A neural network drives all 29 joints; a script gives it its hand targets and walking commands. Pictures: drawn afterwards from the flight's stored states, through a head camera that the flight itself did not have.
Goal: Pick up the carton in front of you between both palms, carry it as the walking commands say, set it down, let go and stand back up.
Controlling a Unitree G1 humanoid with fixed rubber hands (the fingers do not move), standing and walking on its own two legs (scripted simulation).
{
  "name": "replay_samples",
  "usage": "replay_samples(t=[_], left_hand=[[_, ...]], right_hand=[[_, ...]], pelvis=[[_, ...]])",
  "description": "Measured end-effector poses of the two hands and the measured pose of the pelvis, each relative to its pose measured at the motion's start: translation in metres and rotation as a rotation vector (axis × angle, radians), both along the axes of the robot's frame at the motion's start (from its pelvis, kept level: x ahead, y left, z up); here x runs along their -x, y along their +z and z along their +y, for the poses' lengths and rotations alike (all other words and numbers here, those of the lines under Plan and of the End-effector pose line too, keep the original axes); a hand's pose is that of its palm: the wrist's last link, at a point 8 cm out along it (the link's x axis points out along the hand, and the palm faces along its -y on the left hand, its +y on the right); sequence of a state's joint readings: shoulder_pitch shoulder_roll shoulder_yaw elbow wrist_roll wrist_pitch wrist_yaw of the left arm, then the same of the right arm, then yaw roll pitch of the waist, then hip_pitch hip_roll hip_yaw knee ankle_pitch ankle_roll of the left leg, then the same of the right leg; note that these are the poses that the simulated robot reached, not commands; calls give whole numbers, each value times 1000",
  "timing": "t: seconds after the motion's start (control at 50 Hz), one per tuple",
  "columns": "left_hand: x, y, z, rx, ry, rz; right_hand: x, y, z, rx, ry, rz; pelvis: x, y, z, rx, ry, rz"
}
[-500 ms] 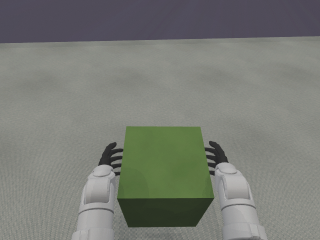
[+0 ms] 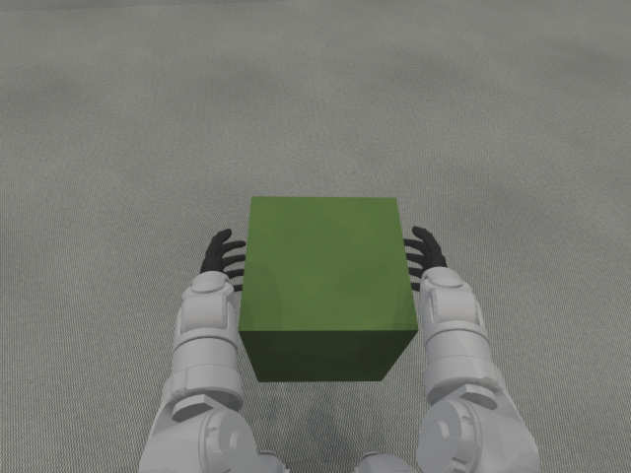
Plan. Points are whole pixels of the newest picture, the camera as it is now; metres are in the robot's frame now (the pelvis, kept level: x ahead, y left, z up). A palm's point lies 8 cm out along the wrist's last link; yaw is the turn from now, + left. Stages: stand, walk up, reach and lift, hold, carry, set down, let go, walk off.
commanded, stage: set down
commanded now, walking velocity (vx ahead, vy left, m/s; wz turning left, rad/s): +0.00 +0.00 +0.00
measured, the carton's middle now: (322, 296) +0.37 -0.01 -0.08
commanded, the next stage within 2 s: none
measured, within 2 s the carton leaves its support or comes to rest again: rests again in 1.86 s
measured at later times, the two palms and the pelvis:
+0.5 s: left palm (238, 306) +0.41 +0.15 -0.18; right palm (398, 302) +0.41 -0.15 -0.18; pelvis -0.01 -0.01 -0.11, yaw +0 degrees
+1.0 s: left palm (246, 321) +0.45 +0.15 -0.35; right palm (378, 319) +0.45 -0.14 -0.34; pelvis -0.04 +0.00 -0.24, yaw -1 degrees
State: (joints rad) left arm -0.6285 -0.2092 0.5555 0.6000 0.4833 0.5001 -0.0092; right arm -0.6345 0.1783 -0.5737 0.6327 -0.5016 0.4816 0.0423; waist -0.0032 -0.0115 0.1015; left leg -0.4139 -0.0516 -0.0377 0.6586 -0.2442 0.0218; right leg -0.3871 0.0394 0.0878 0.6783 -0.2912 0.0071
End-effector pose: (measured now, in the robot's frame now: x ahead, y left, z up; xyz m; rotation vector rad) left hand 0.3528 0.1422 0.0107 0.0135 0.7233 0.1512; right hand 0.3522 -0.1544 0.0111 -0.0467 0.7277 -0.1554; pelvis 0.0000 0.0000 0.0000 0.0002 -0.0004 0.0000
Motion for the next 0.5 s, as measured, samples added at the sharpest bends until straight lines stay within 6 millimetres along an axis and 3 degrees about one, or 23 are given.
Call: replay_samples(t=[0.12,0.24,0.32,0.5], left_hand=[[-10,-71,2,-20,-13,3],[-19,-141,2,-5,-3,-26],[-31,-164,2,13,5,-62],[-58,-194,3,25,13,-58]], right_hand=[[-11,-71,2,12,16,4],[-21,-140,1,-11,5,-24],[-33,-163,1,-35,-12,-61],[-58,-192,2,-56,-38,-56]], pelvis=[[6,-16,-2,4,4,195],[8,-47,-6,10,10,416],[6,-71,-9,10,6,526],[7,-112,-13,8,4,636]])
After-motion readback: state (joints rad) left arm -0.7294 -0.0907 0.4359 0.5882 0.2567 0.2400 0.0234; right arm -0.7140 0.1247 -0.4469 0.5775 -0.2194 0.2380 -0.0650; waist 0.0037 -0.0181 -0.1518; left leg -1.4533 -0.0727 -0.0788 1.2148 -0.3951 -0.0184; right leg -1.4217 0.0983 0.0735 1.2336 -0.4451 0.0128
